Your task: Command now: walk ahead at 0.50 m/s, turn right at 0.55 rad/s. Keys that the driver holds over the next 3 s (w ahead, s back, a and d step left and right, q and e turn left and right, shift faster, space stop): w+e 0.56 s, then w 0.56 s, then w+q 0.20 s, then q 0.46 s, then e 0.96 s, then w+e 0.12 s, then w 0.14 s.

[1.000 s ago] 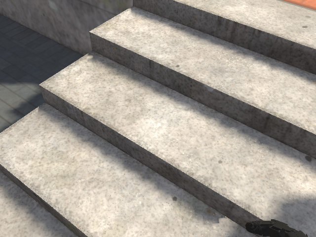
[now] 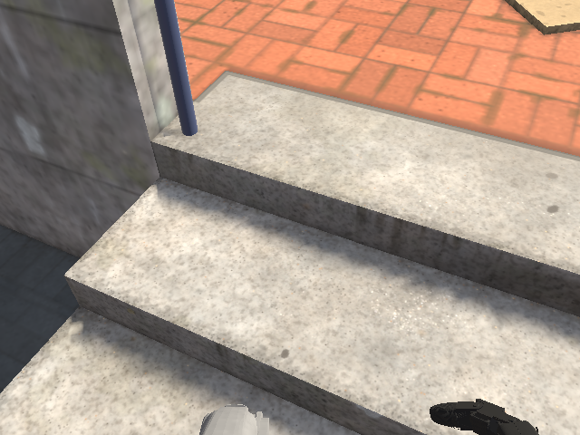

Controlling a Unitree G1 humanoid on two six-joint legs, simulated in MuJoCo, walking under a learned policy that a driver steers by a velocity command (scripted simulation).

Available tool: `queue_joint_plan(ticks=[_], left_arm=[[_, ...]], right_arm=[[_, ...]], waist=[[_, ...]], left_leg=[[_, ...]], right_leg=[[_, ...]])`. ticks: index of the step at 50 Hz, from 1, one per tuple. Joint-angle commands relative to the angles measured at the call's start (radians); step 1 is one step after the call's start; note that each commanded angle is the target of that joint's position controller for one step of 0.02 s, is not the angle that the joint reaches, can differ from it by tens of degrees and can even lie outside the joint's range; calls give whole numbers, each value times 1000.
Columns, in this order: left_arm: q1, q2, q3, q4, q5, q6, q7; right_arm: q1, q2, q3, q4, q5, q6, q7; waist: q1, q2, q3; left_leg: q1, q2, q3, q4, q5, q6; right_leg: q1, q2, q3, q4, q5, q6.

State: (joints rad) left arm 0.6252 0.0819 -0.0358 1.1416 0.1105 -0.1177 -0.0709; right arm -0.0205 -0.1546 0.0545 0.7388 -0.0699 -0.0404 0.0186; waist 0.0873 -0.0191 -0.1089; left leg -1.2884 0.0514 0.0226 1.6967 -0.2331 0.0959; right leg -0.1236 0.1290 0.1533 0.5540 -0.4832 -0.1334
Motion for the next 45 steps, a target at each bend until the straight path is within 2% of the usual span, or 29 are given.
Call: queue_joint_plan(ticks=[1,3,5,6,7,8,9,10,11,12,13,14,16,19,20,23,26,29,32,35,36,37,38,39,40,41,42,43,45], left_arm=[[-54,89,5,-41,-13,9,-31],[-78,195,29,-93,-50,-21,-34],[-125,335,83,-126,-92,-38,-29],[-132,312,95,-128,-63,-33,-38],[82,116,57,-116,-4,-43,-40],[14,124,72,-100,-31,-8,-56],[-147,170,101,-144,-66,-1,-70],[-185,155,103,-135,-75,-2,-49],[-189,122,95,-141,-45,-1,-19],[-248,93,79,-164,-38,5,-9],[-293,56,64,-193,-40,21,-6],[-313,43,56,-213,-45,32,-7],[-392,32,44,-244,-75,32,-24],[-462,122,63,-258,-71,16,-57],[-473,133,66,-235,-74,21,-66],[-615,94,40,-304,-90,21,-24],[-684,96,27,-344,-89,27,3],[-854,99,18,-421,-88,67,-7],[-979,53,-6,-472,-89,137,-22],[-745,107,33,-403,-102,104,-22],[-667,117,33,-370,-106,80,-11],[-555,153,42,-354,-131,67,-4],[-377,217,70,-307,-118,66,13],[-175,277,94,-248,-75,70,40],[11,355,125,-180,-36,81,53],[-16,385,151,-148,-38,60,68],[-115,299,135,-137,-63,42,59],[-185,221,114,-130,-79,42,45],[-372,74,66,-137,-75,41,26]], right_arm=[[-419,28,27,-217,-4,16,19],[-367,-38,-4,-234,27,30,44],[-145,-171,-54,-153,32,25,25],[107,-194,-77,-79,30,8,5],[350,-204,-74,-1,31,-15,7],[575,-175,-63,62,9,-5,11],[519,-201,-68,92,-8,-38,-7],[331,-201,-82,111,21,-54,-11],[236,-91,-60,130,30,-56,-9],[195,45,-28,169,34,-49,-3],[152,122,-9,180,37,-50,-7],[141,136,-7,202,35,-66,-14],[128,76,-36,210,21,-86,-27],[153,0,-44,215,-15,-101,-29],[265,-31,-52,246,-29,-88,-21],[510,-1,-33,358,-71,-63,-2],[517,29,-13,377,-76,-67,3],[593,18,-2,395,-79,-72,18],[601,-52,-22,393,-20,-78,61],[556,-154,-57,338,0,-99,61],[628,-141,-53,356,-13,-113,60],[677,-152,-57,365,-20,-132,54],[611,-199,-71,341,-16,-135,60],[551,-170,-69,318,-22,-123,84],[421,-167,-86,283,15,-95,103],[369,-81,-79,261,30,-86,102],[336,-13,-65,260,20,-96,83],[329,-9,-66,257,19,-101,67],[278,13,-51,202,22,-87,44]], waist=[[-33,-38,166],[-116,-130,126],[-200,-125,64],[-252,-85,-112],[-206,229,-458],[-319,359,-486],[-283,179,-139],[-203,112,18],[-144,-4,-10],[-98,-52,-15],[-44,-40,-4],[-1,-50,-1],[-5,-14,22],[-23,44,25],[-76,96,30],[-139,34,86],[-121,42,74],[-141,50,71],[-150,104,130],[-52,149,111],[-48,168,34],[-23,165,-95],[60,132,-134],[109,11,-189],[157,-67,-191],[126,-82,-117],[70,-108,-20],[21,-90,-24],[-104,8,-25]], left_leg=[[339,37,88,-335,72,0],[767,-86,185,-376,68,-55],[777,-152,138,-709,-65,-54],[1033,-93,-10,-742,53,9],[1570,162,-489,-884,211,273],[1616,332,-930,-1182,-2,401],[1331,290,-911,-1275,-347,263],[1074,286,-731,-1273,-403,231],[971,299,-582,-1273,-287,229],[914,291,-461,-1293,-125,201],[863,264,-371,-1331,-6,175],[861,240,-269,-1364,76,140],[848,168,-26,-1422,154,86],[871,129,111,-1487,233,85],[970,163,103,-1482,285,131],[1348,265,33,-1449,314,152],[1377,233,101,-1482,306,128],[1327,202,208,-1534,418,98],[1171,251,246,-1637,496,135],[1414,310,285,-1432,983,118],[1239,287,287,-1325,1350,78],[1014,229,261,-1208,1293,24],[809,162,251,-1025,1015,-10],[617,98,173,-762,409,-56],[502,-7,4,-383,-56,-77],[437,-14,-164,-191,48,-37],[431,-2,-201,-76,121,-13],[439,-35,-209,102,90,15],[368,-21,-219,183,83,88]], right_leg=[[-393,-261,256,-407,537,-138],[-497,-277,187,-372,1257,-132],[-125,-305,156,-155,1669,-38],[-104,-276,150,121,1694,30],[-420,-128,164,441,1132,64],[-619,68,168,1012,222,72],[-836,2,185,1246,340,42],[-844,-71,108,1310,416,24],[-801,-103,71,1318,392,-2],[-781,-145,49,1339,407,-44],[-778,-185,43,1332,391,-72],[-796,-213,32,1261,418,-79],[-761,-239,-13,1092,375,-73],[-759,-227,-52,1044,472,-54],[-862,-199,-79,1237,395,-52],[-1334,-180,44,1353,307,-115],[-1355,-193,-3,1315,341,-138],[-1206,-244,-156,1027,408,-93],[-857,-210,-264,716,34,-29],[-712,-88,-286,538,53,-22],[-430,-96,-221,615,416,-68],[-77,-99,-130,626,470,-93],[191,-115,-43,492,399,-106],[384,-229,204,252,375,-158],[340,-341,563,-24,336,-206],[186,-342,550,-60,205,-157],[-43,-328,438,-32,179,-175],[-149,-344,416,-36,273,-206],[-297,-346,326,-83,267,-179]])
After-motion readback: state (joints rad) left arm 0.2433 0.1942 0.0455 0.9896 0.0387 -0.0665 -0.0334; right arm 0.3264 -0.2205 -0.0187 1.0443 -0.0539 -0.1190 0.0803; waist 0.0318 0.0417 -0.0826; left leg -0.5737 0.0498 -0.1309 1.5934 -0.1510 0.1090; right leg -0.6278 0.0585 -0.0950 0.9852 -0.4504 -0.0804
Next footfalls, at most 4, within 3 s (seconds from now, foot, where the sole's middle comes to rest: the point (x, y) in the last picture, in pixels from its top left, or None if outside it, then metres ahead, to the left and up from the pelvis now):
0.12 left None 0.30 0.12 -0.64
0.70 right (462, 399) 0.54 -0.23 -0.51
1.22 left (380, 287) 0.80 -0.09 -0.52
1.58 right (507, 201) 0.96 -0.36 -0.39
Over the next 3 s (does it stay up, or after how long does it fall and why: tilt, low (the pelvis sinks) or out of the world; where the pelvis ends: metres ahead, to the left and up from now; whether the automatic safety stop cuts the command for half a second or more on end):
stays up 0.91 -0.30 0.38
